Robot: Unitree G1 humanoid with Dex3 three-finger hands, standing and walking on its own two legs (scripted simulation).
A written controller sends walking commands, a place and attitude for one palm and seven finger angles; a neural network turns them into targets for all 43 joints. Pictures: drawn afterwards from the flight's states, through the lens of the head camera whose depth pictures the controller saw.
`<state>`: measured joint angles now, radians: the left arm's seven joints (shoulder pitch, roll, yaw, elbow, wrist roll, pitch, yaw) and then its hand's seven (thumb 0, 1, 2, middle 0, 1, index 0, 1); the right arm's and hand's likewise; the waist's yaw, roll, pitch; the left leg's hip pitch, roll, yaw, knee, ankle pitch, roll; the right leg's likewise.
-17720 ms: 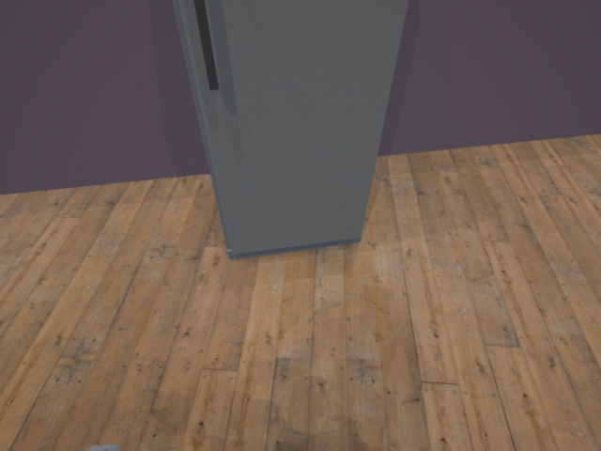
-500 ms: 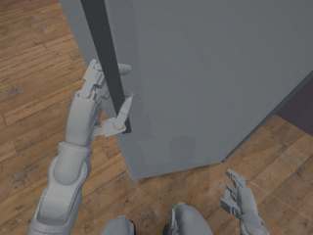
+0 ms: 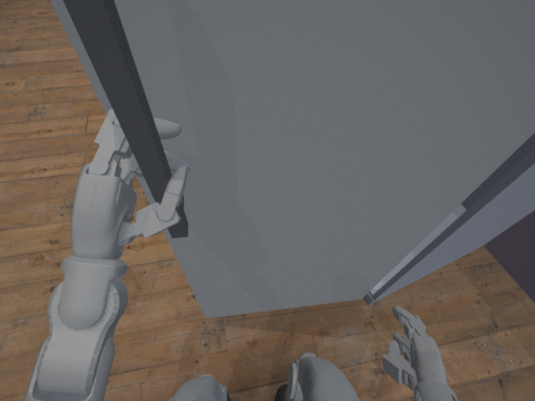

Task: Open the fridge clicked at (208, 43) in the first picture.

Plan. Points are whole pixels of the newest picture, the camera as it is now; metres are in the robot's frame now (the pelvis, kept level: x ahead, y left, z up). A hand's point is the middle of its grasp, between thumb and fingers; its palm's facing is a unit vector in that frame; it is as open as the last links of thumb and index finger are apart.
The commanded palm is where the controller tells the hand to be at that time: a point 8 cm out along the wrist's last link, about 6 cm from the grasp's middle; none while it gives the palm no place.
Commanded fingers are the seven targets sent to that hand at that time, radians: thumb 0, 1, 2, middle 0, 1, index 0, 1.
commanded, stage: walk backward, drawing the door open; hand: left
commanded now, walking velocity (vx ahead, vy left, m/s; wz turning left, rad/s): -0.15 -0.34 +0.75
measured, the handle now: (138, 101) +0.34 +0.13 +0.27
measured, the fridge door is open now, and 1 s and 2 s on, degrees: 72 77 78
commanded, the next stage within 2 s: stop walking and hold the door back in 0.08 s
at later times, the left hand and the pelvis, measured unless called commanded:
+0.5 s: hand (192, 262) +0.23 +0.08 +0.18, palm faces +0.45 -0.84 -0.30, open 6.1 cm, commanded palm +0.21 +0.15 +0.17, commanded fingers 0.00 0.90 0.90 -0.45 -1.40 -0.45 -1.40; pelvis -0.07 -0.19 +0.02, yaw +16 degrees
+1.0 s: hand (185, 222) +0.27 +0.10 +0.19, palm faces +0.34 -0.92 -0.20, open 5.7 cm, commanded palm +0.22 +0.15 +0.17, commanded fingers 0.00 0.90 0.90 -0.45 -1.40 -0.45 -1.40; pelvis -0.14 -0.18 +0.02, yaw +13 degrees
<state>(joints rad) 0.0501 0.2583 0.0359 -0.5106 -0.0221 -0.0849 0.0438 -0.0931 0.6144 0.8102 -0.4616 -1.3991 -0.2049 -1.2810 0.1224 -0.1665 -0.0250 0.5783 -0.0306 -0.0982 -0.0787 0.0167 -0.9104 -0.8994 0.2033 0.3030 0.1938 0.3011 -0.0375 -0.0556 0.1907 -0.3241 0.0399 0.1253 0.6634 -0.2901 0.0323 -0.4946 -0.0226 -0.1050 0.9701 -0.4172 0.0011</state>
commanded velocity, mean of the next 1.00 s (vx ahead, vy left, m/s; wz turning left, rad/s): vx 0.13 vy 0.06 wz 0.12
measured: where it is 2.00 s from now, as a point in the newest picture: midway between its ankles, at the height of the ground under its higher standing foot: outside the picture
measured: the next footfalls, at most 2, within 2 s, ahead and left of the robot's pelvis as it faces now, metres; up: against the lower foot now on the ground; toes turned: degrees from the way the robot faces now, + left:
right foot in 0.22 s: +0.05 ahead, -0.28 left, +0.00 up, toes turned +7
left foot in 0.78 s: -0.14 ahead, -0.06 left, +0.00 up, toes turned +20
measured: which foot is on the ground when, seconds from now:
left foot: down 0.00-0.22, up 0.24-0.76, down 0.78-1.00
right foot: up 0.00-0.20, down 0.22-0.78, up 0.80-1.00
